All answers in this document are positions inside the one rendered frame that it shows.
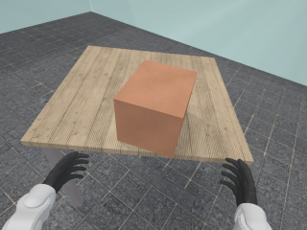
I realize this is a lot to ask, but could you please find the right robot hand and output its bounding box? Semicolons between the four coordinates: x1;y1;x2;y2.
220;157;258;207

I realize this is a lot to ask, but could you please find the table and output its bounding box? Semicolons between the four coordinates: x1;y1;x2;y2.
20;45;254;208

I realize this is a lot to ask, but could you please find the robot left forearm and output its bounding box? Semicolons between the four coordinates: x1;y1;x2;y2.
2;184;56;230

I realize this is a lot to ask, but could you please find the robot right forearm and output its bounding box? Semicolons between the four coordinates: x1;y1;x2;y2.
232;203;272;230

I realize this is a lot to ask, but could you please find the carton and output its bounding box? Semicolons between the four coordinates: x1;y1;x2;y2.
113;59;198;158

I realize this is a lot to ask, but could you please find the left robot hand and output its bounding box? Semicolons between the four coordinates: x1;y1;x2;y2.
42;151;89;193

